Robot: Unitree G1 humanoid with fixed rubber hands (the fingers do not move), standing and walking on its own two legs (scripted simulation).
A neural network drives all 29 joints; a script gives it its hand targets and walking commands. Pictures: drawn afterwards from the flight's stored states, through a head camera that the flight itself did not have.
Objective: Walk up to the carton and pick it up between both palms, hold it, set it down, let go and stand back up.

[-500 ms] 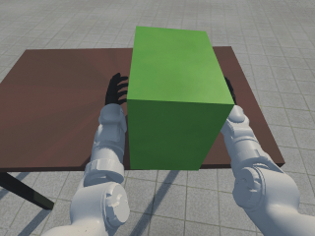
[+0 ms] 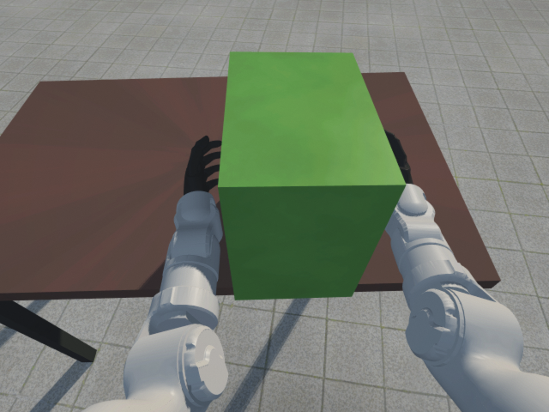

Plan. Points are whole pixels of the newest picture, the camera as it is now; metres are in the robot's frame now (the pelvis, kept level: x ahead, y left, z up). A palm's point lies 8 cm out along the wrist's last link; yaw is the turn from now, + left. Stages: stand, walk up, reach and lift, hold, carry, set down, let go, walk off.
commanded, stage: set down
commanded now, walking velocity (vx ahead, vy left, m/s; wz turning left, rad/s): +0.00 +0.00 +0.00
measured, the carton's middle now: (292, 178) +0.47 +0.05 +0.05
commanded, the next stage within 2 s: none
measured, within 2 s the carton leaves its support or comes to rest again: rests again in 0.34 s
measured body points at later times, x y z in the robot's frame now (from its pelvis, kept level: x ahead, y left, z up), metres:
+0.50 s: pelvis +0.00 +0.00 +0.00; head +0.05 +0.01 +0.45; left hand +0.40 +0.19 +0.08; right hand +0.46 -0.10 +0.08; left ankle +0.01 +0.15 -0.75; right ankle -0.01 -0.08 -0.75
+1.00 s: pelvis +0.01 +0.00 +0.00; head +0.05 +0.02 +0.45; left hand +0.41 +0.20 +0.07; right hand +0.46 -0.10 +0.08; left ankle +0.01 +0.15 -0.75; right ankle -0.01 -0.08 -0.75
